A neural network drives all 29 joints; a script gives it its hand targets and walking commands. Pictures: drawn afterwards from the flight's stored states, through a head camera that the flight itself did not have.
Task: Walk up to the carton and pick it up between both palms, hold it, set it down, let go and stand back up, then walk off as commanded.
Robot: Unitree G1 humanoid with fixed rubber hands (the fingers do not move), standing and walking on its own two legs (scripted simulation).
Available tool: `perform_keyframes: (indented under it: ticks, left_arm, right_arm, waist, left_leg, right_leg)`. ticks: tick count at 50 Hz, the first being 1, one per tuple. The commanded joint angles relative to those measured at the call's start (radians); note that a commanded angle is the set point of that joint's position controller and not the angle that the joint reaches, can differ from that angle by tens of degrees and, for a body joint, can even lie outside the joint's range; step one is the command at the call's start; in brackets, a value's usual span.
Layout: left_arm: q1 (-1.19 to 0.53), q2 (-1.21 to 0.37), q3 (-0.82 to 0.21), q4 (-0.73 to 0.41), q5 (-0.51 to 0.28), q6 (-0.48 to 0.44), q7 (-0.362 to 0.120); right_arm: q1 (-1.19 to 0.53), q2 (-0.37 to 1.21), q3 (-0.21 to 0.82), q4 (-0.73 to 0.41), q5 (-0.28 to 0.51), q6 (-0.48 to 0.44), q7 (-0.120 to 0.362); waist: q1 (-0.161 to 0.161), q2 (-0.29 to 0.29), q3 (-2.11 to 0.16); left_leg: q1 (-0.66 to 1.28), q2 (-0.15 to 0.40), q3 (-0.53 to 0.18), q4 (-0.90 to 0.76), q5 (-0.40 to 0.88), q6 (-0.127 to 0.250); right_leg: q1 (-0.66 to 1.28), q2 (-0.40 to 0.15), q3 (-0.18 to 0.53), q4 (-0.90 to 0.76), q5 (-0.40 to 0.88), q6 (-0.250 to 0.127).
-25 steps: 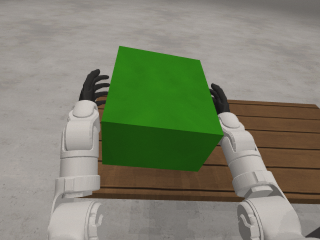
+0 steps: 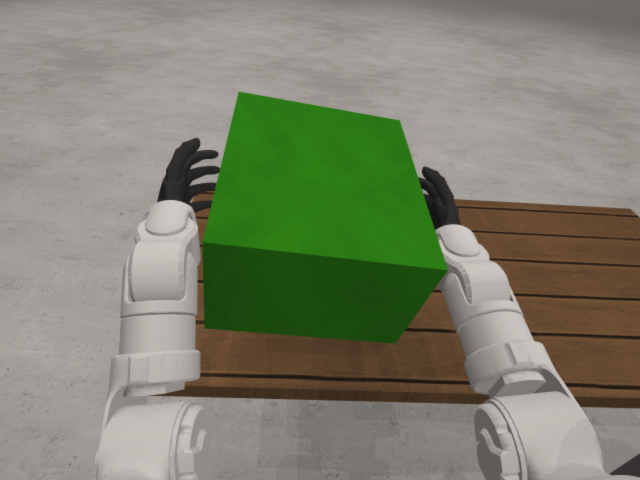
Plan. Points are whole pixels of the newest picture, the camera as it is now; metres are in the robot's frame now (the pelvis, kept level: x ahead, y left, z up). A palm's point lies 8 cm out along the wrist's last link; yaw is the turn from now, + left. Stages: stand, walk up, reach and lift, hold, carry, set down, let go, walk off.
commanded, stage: hold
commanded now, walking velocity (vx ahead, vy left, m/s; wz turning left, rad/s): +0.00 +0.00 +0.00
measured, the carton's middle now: (313, 212) +0.40 +0.04 +0.18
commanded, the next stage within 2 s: none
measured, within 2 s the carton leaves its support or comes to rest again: neither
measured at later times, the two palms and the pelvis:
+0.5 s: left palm (178, 206) +0.36 +0.19 +0.21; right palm (441, 228) +0.38 -0.13 +0.18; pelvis +0.00 +0.00 +0.00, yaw +0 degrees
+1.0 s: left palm (178, 206) +0.36 +0.19 +0.21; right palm (441, 228) +0.37 -0.13 +0.18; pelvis +0.00 +0.00 +0.00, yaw +0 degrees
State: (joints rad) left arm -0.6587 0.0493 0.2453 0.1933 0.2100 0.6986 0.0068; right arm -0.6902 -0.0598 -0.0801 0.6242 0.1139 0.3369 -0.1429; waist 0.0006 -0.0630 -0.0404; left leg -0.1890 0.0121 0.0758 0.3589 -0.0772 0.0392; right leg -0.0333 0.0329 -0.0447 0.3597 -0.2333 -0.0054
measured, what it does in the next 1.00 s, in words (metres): stands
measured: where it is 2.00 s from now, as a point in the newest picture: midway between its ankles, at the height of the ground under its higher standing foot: outside the picture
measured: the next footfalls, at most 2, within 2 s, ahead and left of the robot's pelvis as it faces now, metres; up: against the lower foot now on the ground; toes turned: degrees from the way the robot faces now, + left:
none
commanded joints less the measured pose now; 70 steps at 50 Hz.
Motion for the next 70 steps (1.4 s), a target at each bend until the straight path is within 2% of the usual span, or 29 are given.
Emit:
perform_keyframes:
  ticks: [1, 70]
  left_arm:
    - [-0.494, -0.612, -0.442, -0.108, -0.100, -0.032, -0.179]
    - [-0.483, -0.612, -0.434, -0.102, -0.098, -0.032, -0.179]
  right_arm:
    - [-0.766, 0.484, 0.299, -0.361, 0.120, -0.052, 0.081]
    - [-0.764, 0.478, 0.298, -0.359, 0.121, -0.055, 0.082]
  waist:
    - [-0.114, 0.086, -0.338]
    - [-0.111, 0.086, -0.334]
  left_leg:
    - [0.426, -0.007, -0.069, -0.044, 0.060, -0.046]
    - [0.424, -0.006, -0.067, -0.043, 0.059, -0.046]
  right_leg:
    - [-0.144, -0.008, 0.002, -0.147, 0.111, 0.031]
    - [-0.146, -0.008, 0.003, -0.148, 0.109, 0.028]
